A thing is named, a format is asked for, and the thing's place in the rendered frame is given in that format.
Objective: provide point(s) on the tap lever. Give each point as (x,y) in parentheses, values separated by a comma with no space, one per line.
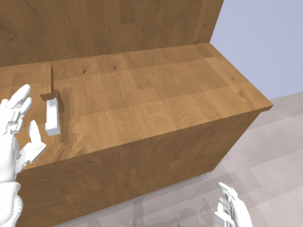
(52,126)

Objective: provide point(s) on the robot left hand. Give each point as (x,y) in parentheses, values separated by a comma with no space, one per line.
(11,114)

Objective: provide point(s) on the robot right hand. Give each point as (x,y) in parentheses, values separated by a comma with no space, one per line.
(236,213)

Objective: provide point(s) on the robot left forearm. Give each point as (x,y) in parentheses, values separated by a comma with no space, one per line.
(11,205)

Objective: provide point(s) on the counter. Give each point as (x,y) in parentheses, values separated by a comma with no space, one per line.
(145,101)

